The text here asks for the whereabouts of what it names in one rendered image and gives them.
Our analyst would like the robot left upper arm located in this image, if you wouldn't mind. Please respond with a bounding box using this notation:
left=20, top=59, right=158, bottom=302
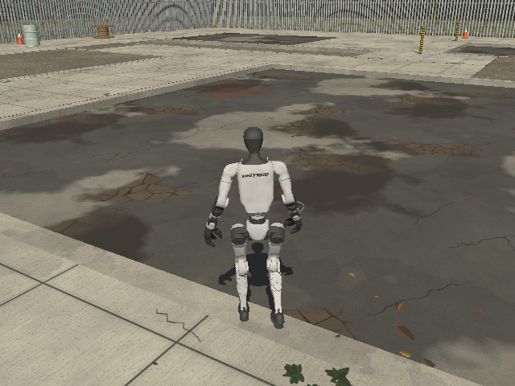
left=216, top=162, right=238, bottom=208

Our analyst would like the robot right upper arm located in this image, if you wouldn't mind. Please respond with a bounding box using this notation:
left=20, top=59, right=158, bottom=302
left=271, top=161, right=295, bottom=204

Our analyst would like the robot left foot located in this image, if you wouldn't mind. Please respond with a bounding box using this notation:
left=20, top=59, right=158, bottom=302
left=238, top=303, right=249, bottom=322

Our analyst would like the right robot forearm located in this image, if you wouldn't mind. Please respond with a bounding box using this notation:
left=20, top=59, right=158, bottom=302
left=286, top=192, right=300, bottom=221

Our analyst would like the right robot hand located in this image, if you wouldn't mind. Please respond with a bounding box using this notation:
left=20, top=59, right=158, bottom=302
left=283, top=218, right=302, bottom=234

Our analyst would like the left robot forearm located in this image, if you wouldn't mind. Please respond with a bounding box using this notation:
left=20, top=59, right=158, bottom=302
left=206, top=196, right=224, bottom=230

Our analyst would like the left robot hand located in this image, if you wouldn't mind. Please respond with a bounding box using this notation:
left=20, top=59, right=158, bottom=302
left=204, top=226, right=222, bottom=247

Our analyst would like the robot torso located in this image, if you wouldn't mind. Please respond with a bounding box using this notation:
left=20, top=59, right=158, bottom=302
left=237, top=157, right=274, bottom=241

